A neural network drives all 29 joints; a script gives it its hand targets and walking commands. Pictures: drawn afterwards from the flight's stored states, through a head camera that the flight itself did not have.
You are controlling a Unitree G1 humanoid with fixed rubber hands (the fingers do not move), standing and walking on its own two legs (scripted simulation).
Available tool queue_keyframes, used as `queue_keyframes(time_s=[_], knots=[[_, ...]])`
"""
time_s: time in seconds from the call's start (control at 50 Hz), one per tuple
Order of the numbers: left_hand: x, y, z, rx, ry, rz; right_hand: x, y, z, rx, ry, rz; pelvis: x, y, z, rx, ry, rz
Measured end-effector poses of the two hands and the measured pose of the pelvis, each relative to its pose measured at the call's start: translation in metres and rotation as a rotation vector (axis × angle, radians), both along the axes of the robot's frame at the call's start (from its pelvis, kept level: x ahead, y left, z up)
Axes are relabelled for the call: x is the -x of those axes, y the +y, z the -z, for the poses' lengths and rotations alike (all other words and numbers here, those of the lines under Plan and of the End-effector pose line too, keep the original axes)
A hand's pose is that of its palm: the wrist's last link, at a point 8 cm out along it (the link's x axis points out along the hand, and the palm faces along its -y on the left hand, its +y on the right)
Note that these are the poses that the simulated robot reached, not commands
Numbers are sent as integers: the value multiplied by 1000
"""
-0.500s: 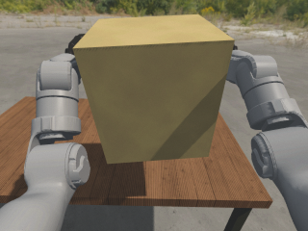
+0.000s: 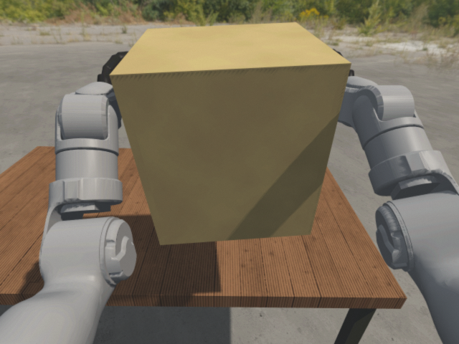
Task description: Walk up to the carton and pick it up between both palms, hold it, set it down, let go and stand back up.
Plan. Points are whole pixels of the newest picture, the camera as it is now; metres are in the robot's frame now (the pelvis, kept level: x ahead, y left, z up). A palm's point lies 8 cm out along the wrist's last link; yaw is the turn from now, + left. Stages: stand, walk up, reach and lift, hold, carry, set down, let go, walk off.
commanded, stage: hold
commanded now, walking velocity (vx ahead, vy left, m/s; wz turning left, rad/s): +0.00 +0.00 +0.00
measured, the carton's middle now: (229, 131) +0.38 +0.00 +0.29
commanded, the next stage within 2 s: none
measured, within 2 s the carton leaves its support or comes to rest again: neither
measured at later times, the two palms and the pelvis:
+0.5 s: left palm (111, 101) +0.37 +0.18 +0.34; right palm (338, 95) +0.36 -0.16 +0.36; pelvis +0.00 +0.00 +0.00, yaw +0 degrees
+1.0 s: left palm (110, 99) +0.37 +0.18 +0.35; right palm (340, 93) +0.36 -0.16 +0.36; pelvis +0.00 +0.00 +0.00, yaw +0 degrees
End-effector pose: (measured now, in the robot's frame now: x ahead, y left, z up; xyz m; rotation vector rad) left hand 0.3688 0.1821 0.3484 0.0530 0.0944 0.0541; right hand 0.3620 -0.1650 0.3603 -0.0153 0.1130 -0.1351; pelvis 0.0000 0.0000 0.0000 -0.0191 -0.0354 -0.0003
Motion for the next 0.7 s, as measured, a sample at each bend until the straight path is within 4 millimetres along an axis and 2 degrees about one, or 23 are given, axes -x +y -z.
queue_keyframes(time_s=[0.38,0.7], knots=[[-3,2,-1,-2,-3,6,-2,2,-1,8,-2,2,-3,-1,0,1,3,-1],[-2,2,8,-1,13,7,0,2,3,11,14,6,-1,3,0,1,-1,5]])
